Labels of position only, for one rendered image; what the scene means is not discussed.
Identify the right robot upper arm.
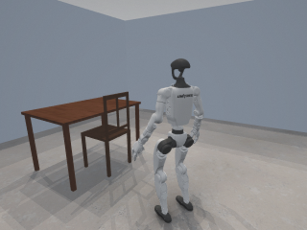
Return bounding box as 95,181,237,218
190,85,204,117

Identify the chair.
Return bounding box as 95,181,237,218
81,91,131,177

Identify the table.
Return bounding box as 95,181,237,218
21,97,141,192

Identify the right robot hand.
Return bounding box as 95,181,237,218
190,129,200,144

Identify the left robot hand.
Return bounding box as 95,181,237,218
131,140,144,161

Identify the left robot upper arm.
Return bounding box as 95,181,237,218
154,87,172,124

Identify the robot right thigh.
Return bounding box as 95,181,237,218
175,134,194,175

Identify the robot left foot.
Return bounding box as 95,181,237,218
154,205,172,223

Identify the robot right forearm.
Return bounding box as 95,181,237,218
193,113,204,131

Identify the robot left forearm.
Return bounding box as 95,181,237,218
138,113,157,145

